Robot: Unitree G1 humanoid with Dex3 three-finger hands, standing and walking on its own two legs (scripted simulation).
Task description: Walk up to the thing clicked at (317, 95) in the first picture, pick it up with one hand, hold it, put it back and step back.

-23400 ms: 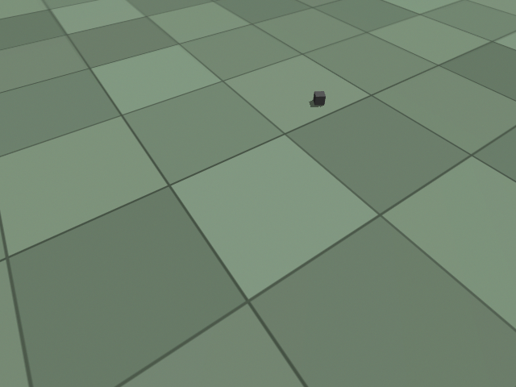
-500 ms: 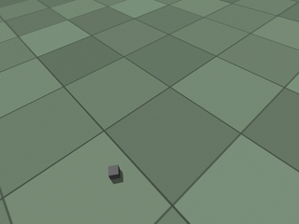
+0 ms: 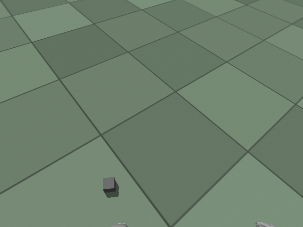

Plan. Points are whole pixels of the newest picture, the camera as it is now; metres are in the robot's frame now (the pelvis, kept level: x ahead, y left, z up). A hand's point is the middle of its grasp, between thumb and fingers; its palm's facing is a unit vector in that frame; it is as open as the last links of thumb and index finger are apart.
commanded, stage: walk up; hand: left
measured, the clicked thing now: (109, 184) +0.46 +0.25 -0.72
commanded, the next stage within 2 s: none
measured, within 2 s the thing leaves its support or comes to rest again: neither
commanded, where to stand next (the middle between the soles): +0.08 +0.01 m, yaw +0 degrees
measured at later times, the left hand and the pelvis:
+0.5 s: hand out of the picture +0.13 +0.25 -0.12, palm faces -0.02 -0.93 -0.37, open 7.4 cm; pelvis +0.03 -0.01 +0.02, yaw -1 degrees
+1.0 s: hand out of the picture +0.11 +0.25 -0.13, palm faces -0.04 -0.94 -0.33, open 7.4 cm; pelvis +0.03 +0.00 +0.03, yaw -1 degrees
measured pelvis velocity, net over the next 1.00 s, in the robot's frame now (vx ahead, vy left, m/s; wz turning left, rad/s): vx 0.03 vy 0.00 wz -0.01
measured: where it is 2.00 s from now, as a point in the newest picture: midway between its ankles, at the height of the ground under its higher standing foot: outside the picture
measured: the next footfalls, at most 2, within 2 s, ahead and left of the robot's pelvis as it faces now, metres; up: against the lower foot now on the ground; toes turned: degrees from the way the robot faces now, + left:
left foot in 1.86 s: +0.00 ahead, +0.12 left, +0.00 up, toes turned +5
